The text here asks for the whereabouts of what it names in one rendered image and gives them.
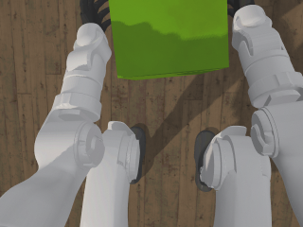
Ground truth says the robot left thigh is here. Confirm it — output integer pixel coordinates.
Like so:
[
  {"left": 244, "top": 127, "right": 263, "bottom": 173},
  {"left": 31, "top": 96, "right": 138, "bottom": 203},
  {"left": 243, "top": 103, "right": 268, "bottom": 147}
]
[{"left": 80, "top": 130, "right": 140, "bottom": 227}]

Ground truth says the robot right hand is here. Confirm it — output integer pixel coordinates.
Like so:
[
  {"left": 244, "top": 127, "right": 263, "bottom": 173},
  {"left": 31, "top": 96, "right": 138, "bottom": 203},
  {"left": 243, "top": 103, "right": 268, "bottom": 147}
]
[{"left": 227, "top": 0, "right": 255, "bottom": 18}]

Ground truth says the right robot forearm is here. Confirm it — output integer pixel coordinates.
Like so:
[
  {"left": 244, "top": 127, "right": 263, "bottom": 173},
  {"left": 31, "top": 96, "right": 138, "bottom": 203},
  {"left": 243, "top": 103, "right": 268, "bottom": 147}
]
[{"left": 231, "top": 5, "right": 303, "bottom": 109}]

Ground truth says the robot right thigh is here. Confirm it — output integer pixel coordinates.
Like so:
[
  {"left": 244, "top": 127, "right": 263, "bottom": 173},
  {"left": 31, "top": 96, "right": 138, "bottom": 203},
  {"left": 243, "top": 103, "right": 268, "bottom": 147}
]
[{"left": 205, "top": 135, "right": 272, "bottom": 227}]

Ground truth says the robot thigh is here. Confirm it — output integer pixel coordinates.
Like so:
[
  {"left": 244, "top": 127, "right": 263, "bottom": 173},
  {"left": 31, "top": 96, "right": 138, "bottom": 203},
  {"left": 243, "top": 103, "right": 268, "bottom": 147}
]
[
  {"left": 205, "top": 135, "right": 272, "bottom": 227},
  {"left": 80, "top": 130, "right": 140, "bottom": 227}
]

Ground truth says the robot left upper arm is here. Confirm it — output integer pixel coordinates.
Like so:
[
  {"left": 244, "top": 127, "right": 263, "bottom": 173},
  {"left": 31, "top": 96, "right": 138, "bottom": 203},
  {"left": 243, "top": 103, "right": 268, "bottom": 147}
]
[{"left": 0, "top": 120, "right": 105, "bottom": 227}]

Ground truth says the carton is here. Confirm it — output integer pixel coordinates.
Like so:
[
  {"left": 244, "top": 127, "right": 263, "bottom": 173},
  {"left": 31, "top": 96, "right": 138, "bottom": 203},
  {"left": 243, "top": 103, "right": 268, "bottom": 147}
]
[{"left": 108, "top": 0, "right": 229, "bottom": 80}]

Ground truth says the robot left hand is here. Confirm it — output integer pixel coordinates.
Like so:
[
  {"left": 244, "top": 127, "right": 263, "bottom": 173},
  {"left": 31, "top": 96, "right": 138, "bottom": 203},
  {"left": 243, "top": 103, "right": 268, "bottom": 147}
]
[{"left": 80, "top": 0, "right": 111, "bottom": 33}]

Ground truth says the left robot forearm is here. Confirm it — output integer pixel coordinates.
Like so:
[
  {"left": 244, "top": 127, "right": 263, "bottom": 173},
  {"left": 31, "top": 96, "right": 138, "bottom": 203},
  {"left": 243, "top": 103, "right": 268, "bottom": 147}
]
[{"left": 34, "top": 23, "right": 112, "bottom": 156}]

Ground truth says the robot right upper arm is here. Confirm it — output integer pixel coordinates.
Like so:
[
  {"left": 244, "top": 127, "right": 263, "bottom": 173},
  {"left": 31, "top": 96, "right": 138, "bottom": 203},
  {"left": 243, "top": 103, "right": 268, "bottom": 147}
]
[{"left": 250, "top": 100, "right": 303, "bottom": 227}]

